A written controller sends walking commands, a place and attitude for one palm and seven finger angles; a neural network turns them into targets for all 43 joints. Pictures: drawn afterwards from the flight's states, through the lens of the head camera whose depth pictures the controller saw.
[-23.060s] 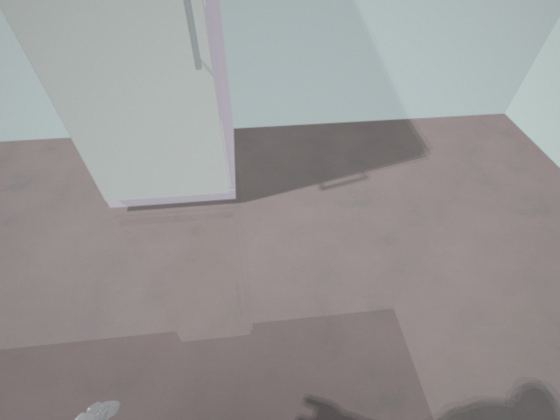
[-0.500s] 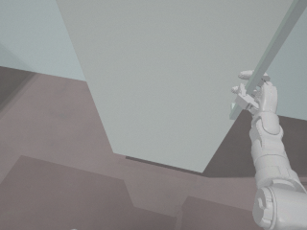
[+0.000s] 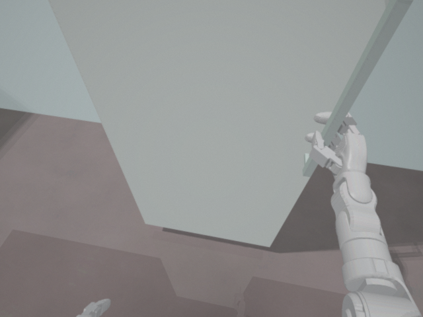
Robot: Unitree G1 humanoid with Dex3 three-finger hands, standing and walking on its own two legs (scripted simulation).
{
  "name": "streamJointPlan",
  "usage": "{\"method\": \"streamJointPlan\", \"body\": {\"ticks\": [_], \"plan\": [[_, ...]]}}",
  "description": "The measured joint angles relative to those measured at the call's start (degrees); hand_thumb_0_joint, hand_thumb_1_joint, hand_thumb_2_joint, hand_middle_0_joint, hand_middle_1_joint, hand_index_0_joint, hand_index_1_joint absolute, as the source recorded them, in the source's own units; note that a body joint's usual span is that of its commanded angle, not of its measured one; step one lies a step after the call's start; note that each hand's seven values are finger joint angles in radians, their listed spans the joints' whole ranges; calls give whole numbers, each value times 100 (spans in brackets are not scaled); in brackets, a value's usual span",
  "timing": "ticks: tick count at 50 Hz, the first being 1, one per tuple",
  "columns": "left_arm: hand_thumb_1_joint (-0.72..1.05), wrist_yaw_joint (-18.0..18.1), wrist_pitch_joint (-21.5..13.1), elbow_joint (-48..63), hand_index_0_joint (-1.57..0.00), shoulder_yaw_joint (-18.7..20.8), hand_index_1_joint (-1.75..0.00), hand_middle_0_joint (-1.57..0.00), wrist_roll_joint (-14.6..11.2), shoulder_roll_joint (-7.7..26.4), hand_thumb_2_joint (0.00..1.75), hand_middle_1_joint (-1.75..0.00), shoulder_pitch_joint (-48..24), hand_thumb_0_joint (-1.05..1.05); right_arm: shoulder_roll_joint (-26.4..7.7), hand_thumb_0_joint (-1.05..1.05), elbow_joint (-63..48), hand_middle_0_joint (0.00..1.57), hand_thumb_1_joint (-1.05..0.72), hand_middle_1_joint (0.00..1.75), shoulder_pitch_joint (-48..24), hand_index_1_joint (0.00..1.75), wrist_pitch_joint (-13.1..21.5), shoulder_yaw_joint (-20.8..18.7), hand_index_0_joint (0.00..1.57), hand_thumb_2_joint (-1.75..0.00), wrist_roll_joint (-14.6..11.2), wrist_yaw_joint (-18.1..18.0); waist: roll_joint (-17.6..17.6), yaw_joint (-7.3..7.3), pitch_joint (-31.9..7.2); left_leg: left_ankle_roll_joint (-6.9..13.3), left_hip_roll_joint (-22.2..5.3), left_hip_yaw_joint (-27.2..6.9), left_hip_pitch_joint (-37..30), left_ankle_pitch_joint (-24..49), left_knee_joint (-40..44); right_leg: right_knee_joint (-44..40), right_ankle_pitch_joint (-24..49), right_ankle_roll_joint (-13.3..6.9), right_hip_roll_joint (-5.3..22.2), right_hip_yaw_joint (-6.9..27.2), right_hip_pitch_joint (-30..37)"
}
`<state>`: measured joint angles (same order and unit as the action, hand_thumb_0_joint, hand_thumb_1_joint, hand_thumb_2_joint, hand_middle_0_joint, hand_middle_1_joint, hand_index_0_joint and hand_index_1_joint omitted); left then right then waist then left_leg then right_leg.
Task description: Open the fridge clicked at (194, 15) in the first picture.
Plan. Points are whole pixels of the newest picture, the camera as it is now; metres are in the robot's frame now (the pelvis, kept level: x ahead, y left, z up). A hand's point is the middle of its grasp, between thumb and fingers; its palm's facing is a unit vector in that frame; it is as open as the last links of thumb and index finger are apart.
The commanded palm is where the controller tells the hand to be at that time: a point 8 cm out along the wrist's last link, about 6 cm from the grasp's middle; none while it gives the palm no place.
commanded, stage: pull the door a little, standing still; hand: right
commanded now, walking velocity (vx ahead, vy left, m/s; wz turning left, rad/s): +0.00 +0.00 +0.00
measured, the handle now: (337, 106) +0.48 -0.17 +0.17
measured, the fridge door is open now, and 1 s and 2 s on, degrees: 0 13 42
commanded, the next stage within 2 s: walk backward, drawing the door open in 0.32 s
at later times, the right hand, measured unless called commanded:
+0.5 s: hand (314, 180) +0.35 -0.13 +0.11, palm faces -0.05 +0.99 -0.10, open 6.2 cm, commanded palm +0.32 -0.18 +0.11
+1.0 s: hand (304, 196) +0.32 -0.11 +0.10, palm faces +0.16 +0.97 -0.20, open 5.8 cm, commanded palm +0.28 -0.16 +0.11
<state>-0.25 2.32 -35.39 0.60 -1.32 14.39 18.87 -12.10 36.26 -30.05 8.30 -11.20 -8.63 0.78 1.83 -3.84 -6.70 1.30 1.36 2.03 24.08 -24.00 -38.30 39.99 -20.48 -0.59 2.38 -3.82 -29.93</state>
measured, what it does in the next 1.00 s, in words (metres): steps on the spot: left foot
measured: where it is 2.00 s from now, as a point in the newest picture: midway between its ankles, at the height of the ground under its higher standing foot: outside the picture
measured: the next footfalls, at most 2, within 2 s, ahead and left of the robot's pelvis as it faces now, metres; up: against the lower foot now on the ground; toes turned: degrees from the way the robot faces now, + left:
left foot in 0.68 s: +0.09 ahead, +0.07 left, +0.00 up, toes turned +7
right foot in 1.04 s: +0.22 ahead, -0.08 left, +0.00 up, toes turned -8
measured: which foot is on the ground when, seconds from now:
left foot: down 0.00-0.56, up 0.58-0.66, down 0.68-1.00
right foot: down 0.00-0.74, up 0.76-1.00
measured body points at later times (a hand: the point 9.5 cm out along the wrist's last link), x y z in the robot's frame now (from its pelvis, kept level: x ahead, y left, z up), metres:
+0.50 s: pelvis +0.07 -0.01 +0.02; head +0.10 +0.01 +0.47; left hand +0.19 +0.24 -0.08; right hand +0.35 -0.18 +0.11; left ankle -0.06 +0.09 -0.70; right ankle -0.01 -0.13 -0.71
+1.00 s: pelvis +0.09 +0.03 +0.01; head +0.12 +0.07 +0.46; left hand +0.30 +0.24 -0.09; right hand +0.30 -0.16 +0.11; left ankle +0.05 +0.07 -0.72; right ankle +0.17 -0.08 -0.69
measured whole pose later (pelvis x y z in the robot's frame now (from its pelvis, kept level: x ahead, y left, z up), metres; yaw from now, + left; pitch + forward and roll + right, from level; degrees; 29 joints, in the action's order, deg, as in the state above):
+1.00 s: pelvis +0.09 +0.03 +0.01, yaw -3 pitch -1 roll -3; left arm 6.1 1.4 -31.3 -2.2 0.7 12.6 8.7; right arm -7.2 -14.9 21.0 4.9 1.8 -1.5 -3.9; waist 2.9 0.5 3.1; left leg 5.6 -0.3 11.1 9.1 -22.0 -31.3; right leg 42.3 -14.3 0.3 -0.8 -6.6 -26.8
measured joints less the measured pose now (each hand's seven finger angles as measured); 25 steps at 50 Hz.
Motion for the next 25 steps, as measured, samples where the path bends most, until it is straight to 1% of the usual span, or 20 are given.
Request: {"method": "streamJointPlan", "body": {"ticks": [6,12,15,17,20,22,23,25], "plan": [[91,-54,-18,89,-20,-12,-30,-20,-4,-35,90,-30,-46,0,6,2,-265,29,-79,137,285,136,-75,10,31,-81,-75,-16,37,4,-30,-14,4,-54,-69,56,38,-105,22,-2,-1,-34,127],[91,-99,-47,231,-20,-38,-30,-20,-35,-72,90,-30,4,0,19,2,-1100,22,-80,133,1049,133,-243,31,25,-81,-205,-19,50,1,-35,-24,33,-152,-268,203,151,-300,62,1,8,-58,432],[91,-118,-64,303,-20,-49,-30,-20,-46,-74,90,-30,16,1,51,2,-1756,21,-80,132,1668,132,-303,67,23,-81,-283,-7,55,40,-40,-29,38,-168,-411,280,239,-411,58,-11,4,-35,641],[91,-125,-79,354,-20,-54,-30,-20,-54,-75,90,-30,-2,1,97,2,-2331,21,-80,132,2212,131,-335,108,22,-81,-336,1,58,95,-44,-17,28,-142,-512,319,295,-489,32,7,2,-18,802],[91,-125,-97,450,-20,-59,-30,-20,-62,-83,90,-30,-71,1,215,2,-3381,21,-79,132,3228,130,-372,235,22,-81,-396,18,61,202,-44,-36,-7,-62,-684,354,385,-564,-17,26,-5,-2,1038],[91,-113,-116,517,-20,-58,-30,-20,-58,-104,90,-30,-146,1,328,2,-4157,22,-78,131,3985,131,-461,380,23,-80,-405,5,71,275,-37,-52,-33,4,-792,407,415,-589,-21,36,-9,7,1184],[91,-30,-145,545,-20,-81,-30,-20,-55,-114,90,-30,-187,1,302,2,-4409,22,-76,131,4233,131,-433,512,24,-80,-231,-17,63,301,25,-76,-58,29,-899,429,449,-588,-3,13,-35,36,1270],[91,148,-156,495,-20,-122,-30,-20,13,-127,90,-30,-332,1,140,1,-4569,26,-73,132,4458,132,-286,806,26,-80,122,-55,39,336,150,-157,-128,89,-1092,475,512,-619,93,-50,-109,99,1417]]}}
